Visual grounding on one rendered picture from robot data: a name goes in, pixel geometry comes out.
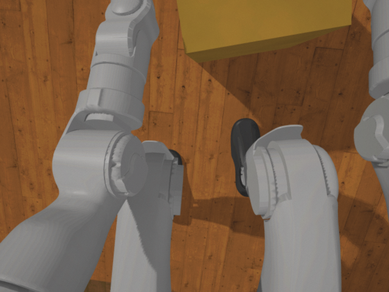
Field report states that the robot left upper arm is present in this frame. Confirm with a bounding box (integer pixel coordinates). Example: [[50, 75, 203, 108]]
[[0, 130, 148, 292]]

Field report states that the robot left thigh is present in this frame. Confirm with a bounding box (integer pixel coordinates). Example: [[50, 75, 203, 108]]
[[110, 152, 184, 292]]

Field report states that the robot right thigh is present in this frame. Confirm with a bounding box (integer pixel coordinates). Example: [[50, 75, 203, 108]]
[[247, 139, 342, 292]]

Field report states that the left robot forearm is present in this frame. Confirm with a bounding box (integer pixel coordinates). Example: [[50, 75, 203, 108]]
[[52, 0, 159, 172]]

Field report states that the robot thigh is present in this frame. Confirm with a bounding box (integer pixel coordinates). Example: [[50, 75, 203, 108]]
[[110, 152, 184, 292], [247, 139, 342, 292]]

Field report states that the carton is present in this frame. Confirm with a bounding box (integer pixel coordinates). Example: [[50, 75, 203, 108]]
[[177, 0, 352, 63]]

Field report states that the right robot forearm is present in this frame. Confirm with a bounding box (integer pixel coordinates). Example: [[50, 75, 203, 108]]
[[363, 0, 389, 99]]

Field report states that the robot right upper arm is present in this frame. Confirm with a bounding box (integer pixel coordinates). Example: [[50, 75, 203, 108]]
[[354, 94, 389, 221]]

